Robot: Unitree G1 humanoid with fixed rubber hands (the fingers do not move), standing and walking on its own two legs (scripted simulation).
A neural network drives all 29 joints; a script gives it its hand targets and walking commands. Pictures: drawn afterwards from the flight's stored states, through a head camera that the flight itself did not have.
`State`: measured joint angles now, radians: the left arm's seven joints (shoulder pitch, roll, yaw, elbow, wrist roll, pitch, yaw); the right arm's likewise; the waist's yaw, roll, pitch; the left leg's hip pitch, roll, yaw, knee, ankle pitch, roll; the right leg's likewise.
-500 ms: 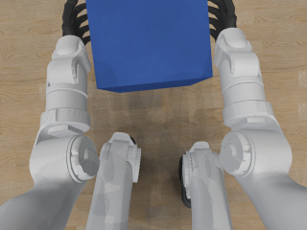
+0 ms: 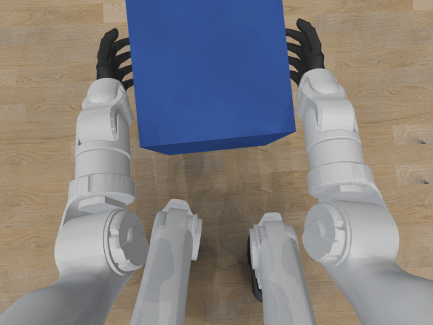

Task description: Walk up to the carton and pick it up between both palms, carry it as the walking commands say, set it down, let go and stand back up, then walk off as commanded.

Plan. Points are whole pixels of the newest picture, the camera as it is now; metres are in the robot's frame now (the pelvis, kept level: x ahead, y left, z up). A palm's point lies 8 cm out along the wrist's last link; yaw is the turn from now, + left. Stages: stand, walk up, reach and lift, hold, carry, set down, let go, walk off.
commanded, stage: reach and lift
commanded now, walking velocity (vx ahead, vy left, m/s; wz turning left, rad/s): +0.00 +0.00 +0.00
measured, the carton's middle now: (209, 73) +0.55 +0.08 -0.15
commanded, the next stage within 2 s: none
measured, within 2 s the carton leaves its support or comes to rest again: neither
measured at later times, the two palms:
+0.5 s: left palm (89, 75) +0.47 +0.22 -0.01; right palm (330, 63) +0.52 -0.09 +0.00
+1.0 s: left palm (57, 63) +0.45 +0.21 +0.07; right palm (368, 50) +0.50 -0.09 +0.07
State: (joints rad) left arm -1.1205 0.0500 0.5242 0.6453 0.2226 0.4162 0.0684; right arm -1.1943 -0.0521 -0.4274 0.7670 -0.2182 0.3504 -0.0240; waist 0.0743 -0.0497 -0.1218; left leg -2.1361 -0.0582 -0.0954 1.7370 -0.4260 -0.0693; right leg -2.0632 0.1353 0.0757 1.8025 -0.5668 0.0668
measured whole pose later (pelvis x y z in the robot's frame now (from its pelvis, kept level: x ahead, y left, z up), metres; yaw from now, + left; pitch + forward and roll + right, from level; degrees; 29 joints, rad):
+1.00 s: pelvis +0.03 +0.00 +0.12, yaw +1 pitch +40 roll -1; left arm -0.83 -0.05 0.50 0.59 0.26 0.39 0.06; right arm -0.88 0.05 -0.43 0.71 -0.24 0.32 -0.01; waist 0.07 -0.05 -0.23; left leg -1.65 -0.06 -0.11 1.34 -0.39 -0.06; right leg -1.59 0.13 0.11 1.39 -0.50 0.04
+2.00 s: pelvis +0.08 +0.00 +0.25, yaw +1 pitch +24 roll +0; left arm -0.47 -0.15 0.45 0.45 0.30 0.38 0.01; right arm -0.50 0.16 -0.38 0.54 -0.28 0.32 0.02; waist 0.07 -0.04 -0.17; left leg -0.91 -0.04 -0.13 0.72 -0.23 -0.04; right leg -0.85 0.08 0.14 0.76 -0.32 0.02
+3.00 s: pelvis +0.10 +0.00 +0.30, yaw +2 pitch -5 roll +1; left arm -0.27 -0.15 0.29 0.23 0.30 0.72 0.01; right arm -0.30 0.16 -0.23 0.34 -0.29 0.66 0.04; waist 0.10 -0.01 -0.03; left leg -0.08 -0.02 -0.12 0.29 -0.13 -0.03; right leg -0.03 0.04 0.14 0.33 -0.22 -0.01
